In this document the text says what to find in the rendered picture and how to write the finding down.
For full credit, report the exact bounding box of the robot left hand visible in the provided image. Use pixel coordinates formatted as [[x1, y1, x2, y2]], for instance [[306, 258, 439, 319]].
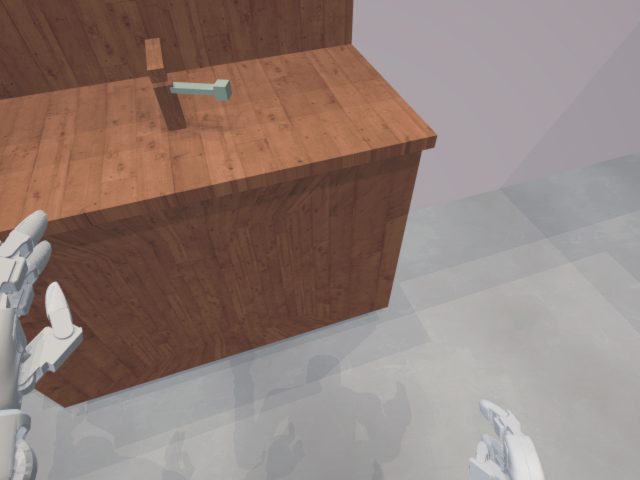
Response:
[[0, 210, 83, 410]]

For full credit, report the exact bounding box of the robot right hand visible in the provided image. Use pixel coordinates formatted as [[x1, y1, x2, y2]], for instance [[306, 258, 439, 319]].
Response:
[[470, 400, 547, 480]]

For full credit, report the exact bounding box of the tap lever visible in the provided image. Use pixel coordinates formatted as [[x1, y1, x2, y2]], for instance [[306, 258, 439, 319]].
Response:
[[170, 79, 232, 101]]

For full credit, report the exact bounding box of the left robot forearm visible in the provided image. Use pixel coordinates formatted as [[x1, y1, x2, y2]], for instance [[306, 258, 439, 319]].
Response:
[[0, 409, 38, 480]]

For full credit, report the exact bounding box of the counter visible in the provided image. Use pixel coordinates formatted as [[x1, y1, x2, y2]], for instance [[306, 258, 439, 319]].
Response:
[[0, 0, 437, 408]]

